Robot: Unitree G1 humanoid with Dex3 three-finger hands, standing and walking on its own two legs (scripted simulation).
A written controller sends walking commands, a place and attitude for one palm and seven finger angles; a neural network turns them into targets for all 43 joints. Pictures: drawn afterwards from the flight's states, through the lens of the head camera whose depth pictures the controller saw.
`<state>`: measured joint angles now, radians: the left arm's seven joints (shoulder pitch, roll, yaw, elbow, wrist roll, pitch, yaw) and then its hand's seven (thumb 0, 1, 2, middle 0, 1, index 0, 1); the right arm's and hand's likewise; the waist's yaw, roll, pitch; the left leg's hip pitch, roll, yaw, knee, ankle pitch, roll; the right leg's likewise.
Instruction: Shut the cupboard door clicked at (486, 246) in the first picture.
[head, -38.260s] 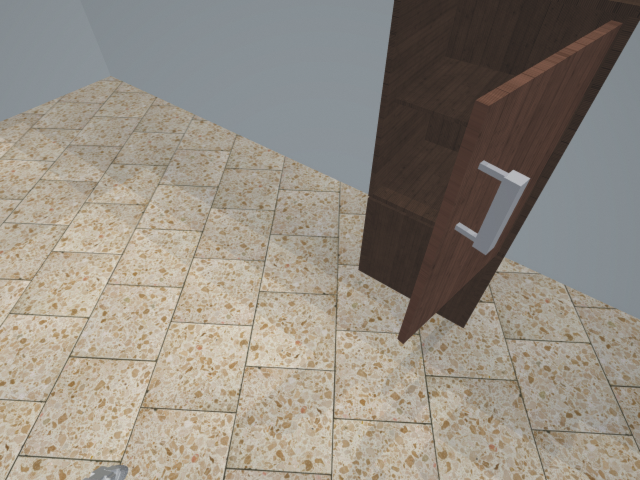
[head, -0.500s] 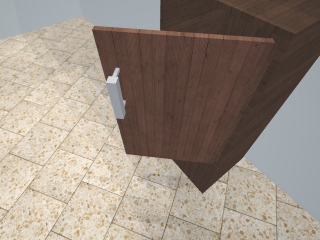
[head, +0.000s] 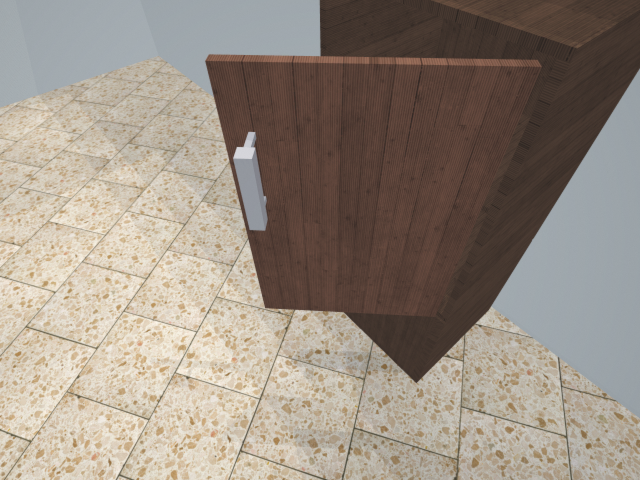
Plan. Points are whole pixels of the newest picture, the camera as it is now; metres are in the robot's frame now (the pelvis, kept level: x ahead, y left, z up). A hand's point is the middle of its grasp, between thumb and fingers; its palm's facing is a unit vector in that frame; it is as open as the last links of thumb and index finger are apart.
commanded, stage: come to a stop and stand still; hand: left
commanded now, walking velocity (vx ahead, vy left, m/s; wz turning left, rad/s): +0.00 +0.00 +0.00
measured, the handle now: (254, 182) +0.50 +0.13 +0.09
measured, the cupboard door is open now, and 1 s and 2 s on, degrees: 45 45 45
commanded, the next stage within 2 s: look again from close up in 0.22 s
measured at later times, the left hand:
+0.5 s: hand out of the picture +0.00 +0.17 -0.16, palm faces -0.02 -0.97 -0.23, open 7.4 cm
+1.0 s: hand (206, 470) +0.15 +0.16 -0.07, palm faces +0.24 -0.95 -0.17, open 7.3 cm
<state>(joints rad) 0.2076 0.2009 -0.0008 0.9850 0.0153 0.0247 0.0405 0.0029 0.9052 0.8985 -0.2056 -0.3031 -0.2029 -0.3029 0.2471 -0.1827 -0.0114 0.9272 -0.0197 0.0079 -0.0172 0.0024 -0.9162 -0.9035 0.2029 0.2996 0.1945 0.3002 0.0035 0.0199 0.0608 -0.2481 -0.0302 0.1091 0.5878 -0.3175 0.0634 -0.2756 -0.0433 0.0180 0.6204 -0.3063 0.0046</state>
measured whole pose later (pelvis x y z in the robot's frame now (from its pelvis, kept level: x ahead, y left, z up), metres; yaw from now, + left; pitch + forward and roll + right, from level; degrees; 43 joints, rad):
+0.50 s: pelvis +0.00 -0.01 +0.01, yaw -1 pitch +0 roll +1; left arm 0.27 0.16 -0.03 1.09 0.01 0.00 0.03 0.00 0.91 0.90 -0.20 -0.30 -0.20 -0.30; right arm 0.26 -0.20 0.00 1.08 -0.02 -0.02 -0.01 0.00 -0.91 -0.90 0.20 0.30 0.20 0.30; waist 0.00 0.03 0.04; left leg -0.20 -0.03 0.11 0.42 -0.22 0.04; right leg -0.25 -0.03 0.02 0.49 -0.24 0.02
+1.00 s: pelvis +0.01 -0.04 +0.01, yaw +3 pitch +0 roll +1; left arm 0.44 0.17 0.05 0.33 -0.13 -0.06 0.05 0.02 0.91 0.90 -0.22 -0.31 -0.21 -0.31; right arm 0.33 -0.20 0.00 0.91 0.02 -0.23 -0.07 0.01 -0.91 -0.90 0.21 0.30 0.20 0.30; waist -0.02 0.02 0.01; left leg -0.26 0.01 0.04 0.54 -0.29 0.00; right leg -0.26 -0.01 -0.05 0.57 -0.31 -0.02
